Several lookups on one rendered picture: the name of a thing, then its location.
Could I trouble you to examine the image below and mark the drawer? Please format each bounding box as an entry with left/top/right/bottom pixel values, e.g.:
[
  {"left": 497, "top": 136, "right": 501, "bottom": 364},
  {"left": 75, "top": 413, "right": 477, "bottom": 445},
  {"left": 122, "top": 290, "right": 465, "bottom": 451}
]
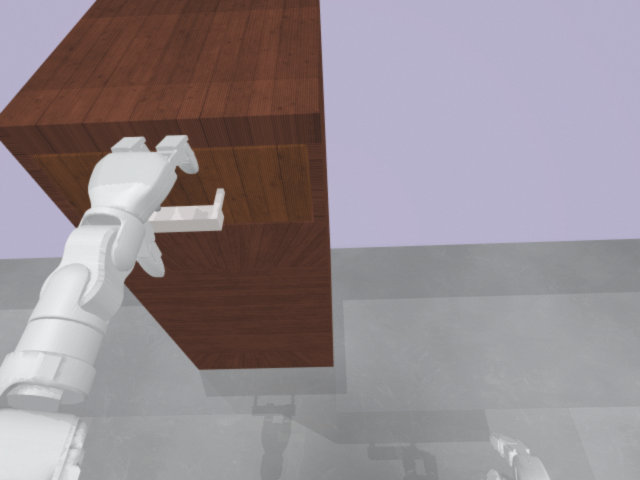
[{"left": 33, "top": 144, "right": 312, "bottom": 224}]

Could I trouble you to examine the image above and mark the robot left upper arm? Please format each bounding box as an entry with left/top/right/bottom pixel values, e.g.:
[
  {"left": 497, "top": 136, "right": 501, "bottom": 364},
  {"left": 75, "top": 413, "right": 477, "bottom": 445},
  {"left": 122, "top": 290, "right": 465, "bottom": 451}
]
[{"left": 0, "top": 406, "right": 88, "bottom": 480}]

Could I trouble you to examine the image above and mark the robot left forearm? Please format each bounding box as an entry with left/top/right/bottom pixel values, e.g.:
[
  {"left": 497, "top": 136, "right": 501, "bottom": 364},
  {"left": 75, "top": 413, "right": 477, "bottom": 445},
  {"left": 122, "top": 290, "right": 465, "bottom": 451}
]
[{"left": 0, "top": 206, "right": 146, "bottom": 412}]

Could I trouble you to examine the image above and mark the handle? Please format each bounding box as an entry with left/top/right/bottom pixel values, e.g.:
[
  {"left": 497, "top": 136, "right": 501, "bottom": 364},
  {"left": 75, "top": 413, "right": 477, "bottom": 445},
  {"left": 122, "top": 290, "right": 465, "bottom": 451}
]
[{"left": 148, "top": 188, "right": 225, "bottom": 233}]

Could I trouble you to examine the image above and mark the left robot hand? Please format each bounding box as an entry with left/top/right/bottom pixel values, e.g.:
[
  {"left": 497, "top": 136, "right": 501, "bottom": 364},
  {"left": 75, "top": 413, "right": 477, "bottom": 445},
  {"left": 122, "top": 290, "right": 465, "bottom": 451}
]
[{"left": 88, "top": 135, "right": 199, "bottom": 277}]

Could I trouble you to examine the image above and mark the right robot hand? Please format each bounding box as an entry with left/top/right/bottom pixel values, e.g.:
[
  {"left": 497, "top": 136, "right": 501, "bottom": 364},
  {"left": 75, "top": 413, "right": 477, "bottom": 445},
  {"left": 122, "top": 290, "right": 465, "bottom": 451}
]
[{"left": 481, "top": 433, "right": 550, "bottom": 480}]

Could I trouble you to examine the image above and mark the cabinet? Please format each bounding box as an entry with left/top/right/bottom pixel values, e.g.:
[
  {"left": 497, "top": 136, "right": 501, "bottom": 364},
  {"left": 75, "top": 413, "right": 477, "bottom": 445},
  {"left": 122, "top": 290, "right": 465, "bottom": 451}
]
[{"left": 0, "top": 0, "right": 334, "bottom": 370}]

